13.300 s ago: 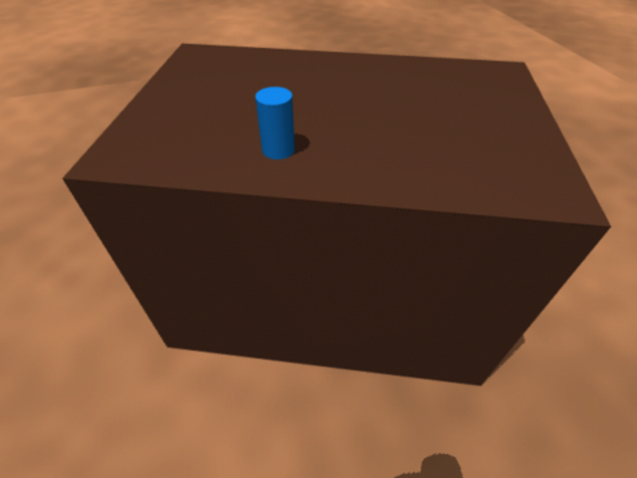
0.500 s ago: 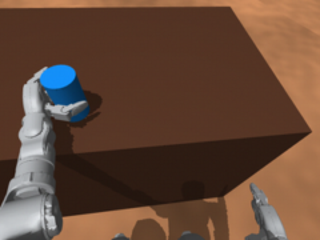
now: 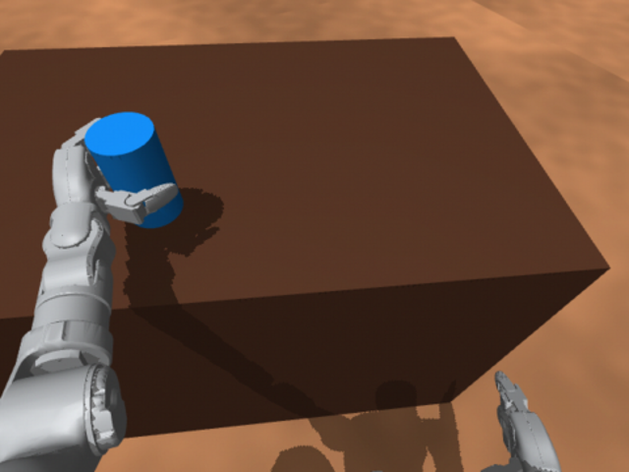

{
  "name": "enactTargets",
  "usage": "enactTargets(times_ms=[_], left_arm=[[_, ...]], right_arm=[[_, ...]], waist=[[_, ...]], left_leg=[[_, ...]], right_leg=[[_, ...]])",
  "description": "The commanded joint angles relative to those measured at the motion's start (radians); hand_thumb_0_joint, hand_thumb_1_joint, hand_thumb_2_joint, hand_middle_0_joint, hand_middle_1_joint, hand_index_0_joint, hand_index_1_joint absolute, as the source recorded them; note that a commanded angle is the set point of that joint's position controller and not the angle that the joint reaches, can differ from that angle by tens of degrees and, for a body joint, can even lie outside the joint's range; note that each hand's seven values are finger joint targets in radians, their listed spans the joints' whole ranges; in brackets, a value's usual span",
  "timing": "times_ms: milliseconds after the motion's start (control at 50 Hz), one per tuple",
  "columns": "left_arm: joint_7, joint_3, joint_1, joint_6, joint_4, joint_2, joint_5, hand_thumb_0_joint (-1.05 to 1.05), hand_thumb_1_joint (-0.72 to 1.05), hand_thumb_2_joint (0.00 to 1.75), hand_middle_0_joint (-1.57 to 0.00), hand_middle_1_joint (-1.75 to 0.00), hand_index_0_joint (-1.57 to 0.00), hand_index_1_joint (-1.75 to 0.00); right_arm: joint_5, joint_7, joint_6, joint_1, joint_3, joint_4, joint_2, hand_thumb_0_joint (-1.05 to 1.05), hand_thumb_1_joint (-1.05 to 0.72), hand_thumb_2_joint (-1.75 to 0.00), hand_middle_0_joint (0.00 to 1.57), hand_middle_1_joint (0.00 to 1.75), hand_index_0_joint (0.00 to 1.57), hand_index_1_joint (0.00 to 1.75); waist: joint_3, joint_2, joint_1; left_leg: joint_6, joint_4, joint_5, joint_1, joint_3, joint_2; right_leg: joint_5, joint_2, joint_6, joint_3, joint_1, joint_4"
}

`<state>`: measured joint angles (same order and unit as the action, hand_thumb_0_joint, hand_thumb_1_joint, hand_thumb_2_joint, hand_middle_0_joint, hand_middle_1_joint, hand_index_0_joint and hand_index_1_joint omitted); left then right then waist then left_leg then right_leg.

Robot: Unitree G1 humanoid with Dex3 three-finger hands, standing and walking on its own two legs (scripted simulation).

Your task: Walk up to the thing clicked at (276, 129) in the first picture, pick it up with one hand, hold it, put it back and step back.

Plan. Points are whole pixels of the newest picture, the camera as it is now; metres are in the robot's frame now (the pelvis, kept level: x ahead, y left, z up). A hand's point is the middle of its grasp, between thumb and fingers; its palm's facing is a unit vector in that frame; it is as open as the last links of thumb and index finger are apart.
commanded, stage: settle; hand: left
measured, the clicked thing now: (140, 174) +0.46 +0.19 +0.13
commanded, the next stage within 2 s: lift in 0.26 s
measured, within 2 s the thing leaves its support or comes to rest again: neither
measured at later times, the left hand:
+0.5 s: hand (129, 150) +0.47 +0.20 +0.17, palm faces +0.20 -0.98 -0.02, open 10.5 cm
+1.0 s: hand (95, 125) +0.41 +0.19 +0.24, palm faces +0.20 -0.98 -0.02, open 10.5 cm
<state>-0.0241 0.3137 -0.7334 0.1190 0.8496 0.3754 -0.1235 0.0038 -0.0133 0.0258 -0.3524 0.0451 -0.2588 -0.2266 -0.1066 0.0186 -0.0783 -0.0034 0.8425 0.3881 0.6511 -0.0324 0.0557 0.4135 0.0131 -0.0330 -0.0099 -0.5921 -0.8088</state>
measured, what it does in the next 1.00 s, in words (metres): stands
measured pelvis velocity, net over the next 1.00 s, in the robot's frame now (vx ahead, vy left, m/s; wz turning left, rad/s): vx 0.01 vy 0.00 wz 0.02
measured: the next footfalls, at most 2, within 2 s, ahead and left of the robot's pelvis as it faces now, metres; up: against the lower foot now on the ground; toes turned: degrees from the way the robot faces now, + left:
none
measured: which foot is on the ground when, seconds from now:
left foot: down 0.00-1.00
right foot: down 0.00-1.00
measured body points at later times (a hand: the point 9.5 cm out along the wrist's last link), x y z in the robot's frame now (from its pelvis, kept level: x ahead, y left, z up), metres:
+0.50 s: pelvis +0.00 +0.00 +0.01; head +0.04 +0.00 +0.46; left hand +0.45 +0.25 +0.17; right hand +0.15 -0.26 -0.05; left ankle +0.01 +0.12 -0.70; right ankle -0.01 -0.14 -0.70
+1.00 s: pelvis +0.01 +0.00 +0.02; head +0.00 -0.02 +0.47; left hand +0.40 +0.24 +0.24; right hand +0.17 -0.25 -0.04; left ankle +0.01 +0.12 -0.70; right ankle -0.01 -0.14 -0.70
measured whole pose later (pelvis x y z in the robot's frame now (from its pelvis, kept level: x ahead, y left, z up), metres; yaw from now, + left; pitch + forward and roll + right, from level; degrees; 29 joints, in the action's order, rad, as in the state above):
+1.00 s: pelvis +0.01 +0.00 +0.02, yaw +1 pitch +3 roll -1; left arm 0.00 0.27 -0.60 -0.29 0.35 0.30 -0.15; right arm 0.04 -0.03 -0.08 -0.34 0.06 -0.41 -0.21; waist -0.10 0.05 -0.01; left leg -0.01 0.66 0.32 0.39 -0.03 0.04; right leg 0.36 0.03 -0.03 0.00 -0.33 -0.63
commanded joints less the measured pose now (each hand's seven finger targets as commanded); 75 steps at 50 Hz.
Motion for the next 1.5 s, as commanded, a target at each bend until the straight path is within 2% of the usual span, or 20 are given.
enactTargets(times_ms=[0, 40, 140, 180, 220, 260, 300, 380, 440, 500, 600, 680, 700, 820, 860, 960, 1040, 1280, 1320, 1480], left_arm=[[0.007, 0.048, -0.480, 0.069, -0.217, 0.256, -0.015, 0.00, 0.00, 1.26, -1.29, -1.37, -1.29, -1.40], [0.007, 0.035, -0.518, 0.067, -0.266, 0.243, -0.010, 0.00, 0.01, 1.26, -1.30, -1.38, -1.30, -1.40], [0.006, 0.043, -0.490, 0.054, -0.203, 0.251, -0.016, 0.00, 0.04, 1.28, -1.30, -1.39, -1.31, -1.41], [0.006, 0.024, -0.558, 0.057, -0.249, 0.235, -0.009, 0.00, 0.05, 1.29, -1.31, -1.39, -1.31, -1.41], [0.008, 0.042, -0.539, 0.052, -0.225, 0.261, -0.017, 0.00, 0.05, 1.31, -1.31, -1.40, -1.31, -1.43], [0.002, 0.011, -0.532, 0.047, -0.212, 0.215, -0.015, 0.00, 0.06, 1.30, -1.30, -1.39, -1.30, -1.41], [0.007, 0.046, -0.549, 0.046, -0.234, 0.277, -0.016, 0.00, 0.04, 1.30, -1.31, -1.40, -1.31, -1.42], [-0.001, 0.010, -0.519, 0.027, -0.191, 0.214, -0.025, 0.00, 0.09, 1.26, -1.29, -1.40, -1.31, -1.40], [0.014, 0.042, -0.559, 0.021, -0.297, 0.282, -0.010, 0.00, 0.09, 1.25, -1.30, -1.40, -1.32, -1.40], [0.011, 0.006, -0.506, 0.000, -0.288, 0.196, -0.023, 0.00, 0.08, 1.25, -1.29, -1.39, -1.31, -1.40], [0.023, 0.029, -0.506, -0.042, -0.400, 0.239, -0.019, 0.00, 0.07, 1.25, -1.30, -1.40, -1.32, -1.41], [0.027, -0.011, -0.469, -0.092, -0.510, 0.170, -0.026, 0.00, 0.08, 1.24, -1.29, -1.38, -1.31, -1.39], [0.027, 0.016, -0.425, -0.111, -0.483, 0.197, -0.028, 0.00, 0.06, 1.24, -1.28, -1.38, -1.30, -1.38], [0.029, 0.000, -0.379, -0.234, -0.655, 0.145, -0.037, 0.00, 0.05, 1.23, -1.26, -1.36, -1.28, -1.37], [0.031, 0.018, -0.337, -0.286, -0.650, 0.151, -0.034, 0.00, 0.06, 1.24, -1.25, -1.36, -1.27, -1.37], [0.018, -0.020, -0.366, -0.381, -0.839, 0.107, -0.052, 0.00, 0.12, 1.25, -1.27, -1.38, -1.29, -1.38], [0.023, 0.021, -0.284, -0.469, -0.800, 0.109, -0.065, 0.00, 0.10, 1.26, -1.27, -1.39, -1.29, -1.39], [0.020, 0.020, -0.303, -0.589, -0.981, 0.110, -0.088, 0.00, 0.14, 1.27, -1.28, -1.40, -1.30, -1.40], [0.023, 0.025, -0.252, -0.612, -0.924, 0.097, -0.090, 0.00, 0.12, 1.27, -1.27, -1.40, -1.30, -1.40], [0.026, 0.018, -0.264, -0.656, -0.990, 0.090, -0.101, 0.00, 0.07, 1.26, -1.28, -1.39, -1.30, -1.40]], right_arm=[[0.005, -0.024, -0.065, 0.018, 0.091, 0.114, -0.151, 0.00, 0.52, -0.06, 0.05, 0.05, 0.05, 0.05], [0.006, -0.022, -0.072, 0.051, 0.055, 0.146, -0.122, 0.00, 0.53, -0.06, 0.05, 0.05, 0.05, 0.05], [0.010, -0.031, -0.082, 0.062, 0.088, 0.094, -0.154, 0.00, 0.53, -0.06, 0.05, 0.05, 0.05, 0.05], [0.010, -0.025, -0.084, 0.074, 0.033, 0.110, -0.094, 0.00, 0.54, -0.05, 0.05, 0.05, 0.05, 0.05], [0.013, -0.036, -0.087, 0.058, 0.091, 0.074, -0.153, 0.00, 0.53, -0.06, 0.05, 0.05, 0.05, 0.05], [0.011, -0.030, -0.091, 0.063, 0.043, 0.064, -0.113, 0.00, 0.54, -0.06, 0.05, 0.05, 0.05, 0.05], [0.015, -0.039, -0.097, 0.083, 0.089, 0.064, -0.159, 0.00, 0.53, -0.06, 0.05, 0.05, 0.05, 0.05], [0.017, -0.038, -0.104, 0.083, 0.076, 0.050, -0.143, 0.00, 0.53, -0.06, 0.05, 0.05, 0.05, 0.05], [0.020, -0.038, -0.105, 0.091, 0.081, 0.068, -0.146, 0.00, 0.53, -0.06, 0.05, 0.05, 0.05, 0.05], [0.026, -0.037, -0.111, 0.087, 0.066, 0.066, -0.116, 0.00, 0.53, -0.06, 0.05, 0.05, 0.05, 0.05], [0.029, -0.038, -0.115, 0.079, 0.082, 0.060, -0.126, 0.00, 0.53, -0.06, 0.05, 0.05, 0.05, 0.05], [0.032, -0.035, -0.133, 0.078, 0.051, 0.067, -0.092, 0.00, 0.53, -0.05, 0.05, 0.05, 0.05, 0.05], [0.033, -0.039, -0.131, 0.048, 0.087, 0.055, -0.134, 0.00, 0.53, -0.06, 0.05, 0.05, 0.05, 0.05], [0.037, -0.034, -0.153, 0.075, 0.091, 0.036, -0.128, 0.00, 0.53, -0.05, 0.05, 0.05, 0.05, 0.05], [0.039, -0.028, -0.158, 0.098, 0.048, 0.037, -0.096, 0.00, 0.54, -0.05, 0.05, 0.05, 0.05, 0.05], [0.045, -0.035, -0.170, 0.091, 0.089, 0.021, -0.129, 0.00, 0.54, -0.05, 0.05, 0.05, 0.05, 0.05], [0.047, -0.036, -0.182, 0.112, 0.084, -0.006, -0.129, 0.00, 0.54, -0.05, 0.05, 0.05, 0.05, 0.05], [0.053, -0.030, -0.217, 0.146, 0.058, -0.083, -0.103, 0.00, 0.54, -0.05, 0.05, 0.05, 0.05, 0.05], [0.053, -0.033, -0.224, 0.178, 0.102, -0.078, -0.146, 0.00, 0.54, -0.05, 0.05, 0.05, 0.05, 0.05], [0.059, -0.028, -0.244, 0.179, 0.091, -0.121, -0.134, 0.00, 0.53, -0.05, 0.05, 0.05, 0.05, 0.05]], waist=[[-0.349, 0.033, -0.002], [-0.387, 0.037, -0.002], [-0.352, 0.023, 0.001], [-0.389, 0.056, 0.003], [-0.382, 0.042, -0.009], [-0.350, 0.043, -0.004], [-0.383, 0.031, -0.003], [-0.387, 0.022, -0.014], [-0.403, 0.039, 0.009], [-0.377, 0.034, 0.008], [-0.382, 0.068, 0.031], [-0.347, 0.058, 0.043], [-0.370, 0.042, 0.034], [-0.296, 0.028, 0.052], [-0.251, 0.023, 0.072], [-0.257, 0.030, 0.055], [-0.185, -0.042, 0.063], [-0.160, -0.016, 0.087], [-0.145, -0.049, 0.081], [-0.144, -0.046, 0.080]], left_leg=[[0.018, -0.109, -0.290, -0.261, 0.012, -0.029], [0.021, -0.110, -0.297, -0.285, 0.011, -0.030], [0.017, -0.134, -0.276, -0.290, 0.014, -0.028], [0.016, -0.127, -0.305, -0.311, 0.011, -0.029], [0.015, -0.136, -0.312, -0.329, 0.016, -0.023], [0.015, -0.141, -0.302, -0.317, 0.015, -0.024], [0.016, -0.143, -0.300, -0.326, 0.013, -0.027], [0.023, -0.130, -0.380, -0.354, 0.010, -0.025], [0.020, -0.143, -0.373, -0.346, 0.006, -0.030], [0.019, -0.151, -0.385, -0.368, 0.006, -0.028], [0.015, -0.162, -0.421, -0.382, 0.002, -0.031], [0.010, -0.187, -0.420, -0.402, 0.010, -0.026], [0.014, -0.182, -0.443, -0.419, 0.005, -0.027], [0.011, -0.220, -0.447, -0.440, 0.004, -0.032], [0.009, -0.246, -0.380, -0.418, 0.003, -0.036], [0.007, -0.271, -0.395, -0.489, 0.007, -0.036], [0.015, -0.293, -0.345, -0.467, 0.003, -0.046], [0.022, -0.326, -0.285, -0.490, -0.001, -0.065], [0.020, -0.339, -0.264, -0.485, 0.005, -0.059], [0.022, -0.345, -0.251, -0.506, 0.004, -0.062]], right_leg=[[-0.321, -0.029, 0.031, 0.028, 0.111, 0.107], [-0.329, -0.027, 0.029, 0.025, 0.117, 0.116], [-0.301, -0.030, 0.034, 0.032, 0.116, 0.131], [-0.325, -0.028, 0.034, 0.030, 0.121, 0.132], [-0.326, -0.032, 0.035, 0.033, 0.113, 0.134], [-0.318, -0.031, 0.035, 0.034, 0.106, 0.144], [-0.327, -0.028, 0.032, 0.029, 0.133, 0.147], [-0.394, -0.030, 0.028, 0.030, 0.139, 0.147], [-0.401, -0.024, 0.027, 0.028, 0.184, 0.156], [-0.400, -0.025, 0.028, 0.033, 0.174, 0.160], [-0.428, -0.025, 0.029, 0.039, 0.217, 0.167], [-0.411, -0.031, 0.032, 0.053, 0.228, 0.182], [-0.440, -0.028, 0.029, 0.049, 0.243, 0.185], [-0.437, -0.024, 0.027, 0.061, 0.271, 0.222], [-0.375, -0.023, 0.029, 0.064, 0.284, 0.241], [-0.380, -0.023, 0.032, 0.072, 0.275, 0.259], [-0.356, -0.014, 0.021, 0.068, 0.297, 0.293], [-0.303, 0.003, 0.022, 0.060, 0.310, 0.340], [-0.276, -0.004, 0.023, 0.065, 0.312, 0.344], [-0.259, -0.002, 0.022, 0.061, 0.307, 0.358]])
